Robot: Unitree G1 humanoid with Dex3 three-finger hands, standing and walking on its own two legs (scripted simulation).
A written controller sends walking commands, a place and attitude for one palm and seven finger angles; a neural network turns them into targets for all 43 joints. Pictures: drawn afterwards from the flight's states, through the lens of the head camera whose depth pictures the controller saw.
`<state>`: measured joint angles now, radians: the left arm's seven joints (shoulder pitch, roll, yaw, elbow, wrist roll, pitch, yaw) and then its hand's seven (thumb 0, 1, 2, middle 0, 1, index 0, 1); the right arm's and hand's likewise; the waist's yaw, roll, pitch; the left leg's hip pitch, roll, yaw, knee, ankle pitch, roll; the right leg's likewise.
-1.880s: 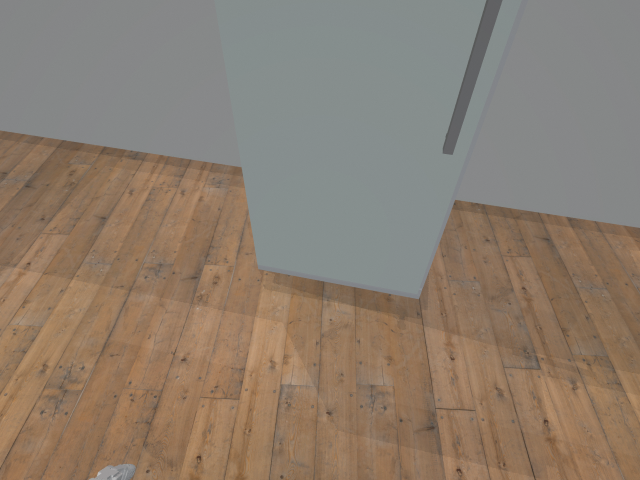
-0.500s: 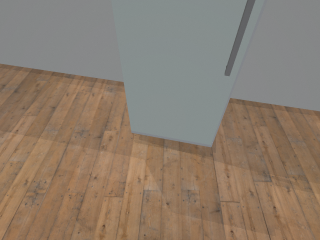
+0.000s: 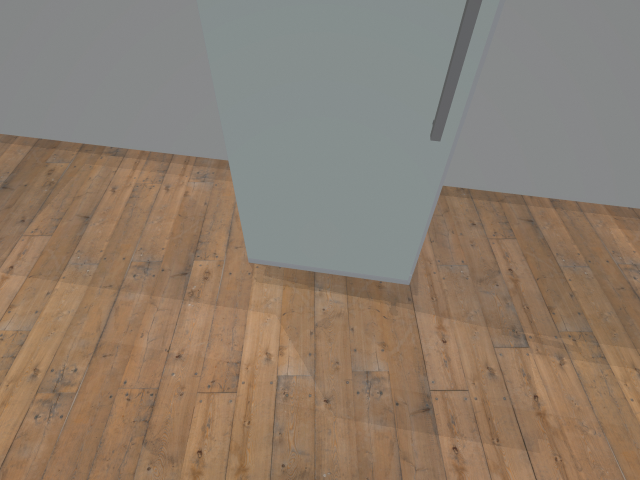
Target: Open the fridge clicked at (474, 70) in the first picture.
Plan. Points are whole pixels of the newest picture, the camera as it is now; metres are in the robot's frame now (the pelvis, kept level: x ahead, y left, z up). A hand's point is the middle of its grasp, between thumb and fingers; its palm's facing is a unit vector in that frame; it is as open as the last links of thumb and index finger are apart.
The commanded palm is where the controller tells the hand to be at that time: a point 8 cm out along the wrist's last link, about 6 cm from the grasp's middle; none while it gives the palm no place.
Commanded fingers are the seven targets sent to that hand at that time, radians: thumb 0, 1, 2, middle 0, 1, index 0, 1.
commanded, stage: take the last steps up to it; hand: right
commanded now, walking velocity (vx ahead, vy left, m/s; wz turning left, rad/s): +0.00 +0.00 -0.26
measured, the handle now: (461, 37) +0.86 -0.22 +0.17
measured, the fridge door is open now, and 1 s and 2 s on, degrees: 0 0 0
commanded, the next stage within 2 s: come to a stop and stand still in 1.14 s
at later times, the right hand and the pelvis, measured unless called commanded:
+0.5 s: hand out of the picture +0.05 -0.20 -0.18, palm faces +0.06 +0.98 -0.17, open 7.4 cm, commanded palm none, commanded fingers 0.00 -0.90 -0.90 0.20 0.30 0.20 0.30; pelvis +0.06 -0.01 +0.00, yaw -4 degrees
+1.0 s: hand out of the picture +0.15 -0.18 -0.19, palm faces +0.20 +0.97 -0.13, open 7.3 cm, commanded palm none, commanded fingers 0.00 -0.90 -0.90 0.20 0.30 0.20 0.30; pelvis +0.24 -0.03 -0.01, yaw -6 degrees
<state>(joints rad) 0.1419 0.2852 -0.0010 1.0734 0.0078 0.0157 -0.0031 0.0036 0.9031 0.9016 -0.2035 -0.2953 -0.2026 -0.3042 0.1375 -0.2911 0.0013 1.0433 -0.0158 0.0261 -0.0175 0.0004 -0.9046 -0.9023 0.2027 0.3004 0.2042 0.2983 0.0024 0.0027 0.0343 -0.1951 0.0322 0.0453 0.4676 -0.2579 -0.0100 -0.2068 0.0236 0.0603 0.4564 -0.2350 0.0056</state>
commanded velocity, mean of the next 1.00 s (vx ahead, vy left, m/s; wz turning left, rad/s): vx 0.27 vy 0.01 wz -0.04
